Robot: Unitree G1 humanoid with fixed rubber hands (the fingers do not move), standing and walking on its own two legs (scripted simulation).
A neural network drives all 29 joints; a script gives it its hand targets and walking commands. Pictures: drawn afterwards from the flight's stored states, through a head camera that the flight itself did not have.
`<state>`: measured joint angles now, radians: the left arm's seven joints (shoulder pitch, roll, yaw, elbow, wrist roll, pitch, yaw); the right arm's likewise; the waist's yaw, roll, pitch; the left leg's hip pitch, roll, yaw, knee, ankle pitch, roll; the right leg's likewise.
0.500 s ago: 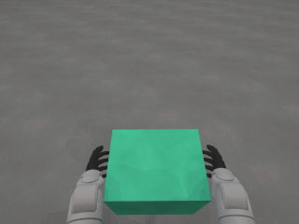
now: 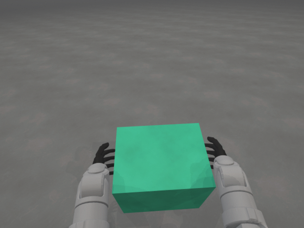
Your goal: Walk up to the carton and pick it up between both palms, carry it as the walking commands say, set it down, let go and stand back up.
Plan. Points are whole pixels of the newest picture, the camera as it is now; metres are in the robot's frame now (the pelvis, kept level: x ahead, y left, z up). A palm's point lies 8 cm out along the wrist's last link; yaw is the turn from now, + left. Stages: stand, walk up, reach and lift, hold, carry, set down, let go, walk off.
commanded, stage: hold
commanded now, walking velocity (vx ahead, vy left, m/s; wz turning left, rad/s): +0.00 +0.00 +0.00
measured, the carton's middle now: (159, 169) +0.35 -0.01 -0.03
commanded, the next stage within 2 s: set down in 0.22 s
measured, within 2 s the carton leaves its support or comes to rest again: neither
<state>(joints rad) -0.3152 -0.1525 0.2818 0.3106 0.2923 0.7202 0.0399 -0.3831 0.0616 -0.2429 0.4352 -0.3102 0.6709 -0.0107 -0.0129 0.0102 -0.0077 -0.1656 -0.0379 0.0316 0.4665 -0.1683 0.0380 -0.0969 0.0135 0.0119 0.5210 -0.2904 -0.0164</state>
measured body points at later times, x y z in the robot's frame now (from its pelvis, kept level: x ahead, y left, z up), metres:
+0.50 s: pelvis +0.03 -0.01 +0.01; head -0.03 -0.01 +0.45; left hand +0.29 +0.19 +0.02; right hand +0.33 -0.15 +0.02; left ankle +0.06 +0.10 -0.74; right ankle +0.01 -0.11 -0.74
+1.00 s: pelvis +0.01 -0.04 -0.02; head +0.08 -0.02 +0.43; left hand +0.31 +0.18 -0.06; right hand +0.34 -0.16 -0.06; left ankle +0.06 +0.10 -0.74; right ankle +0.01 -0.11 -0.74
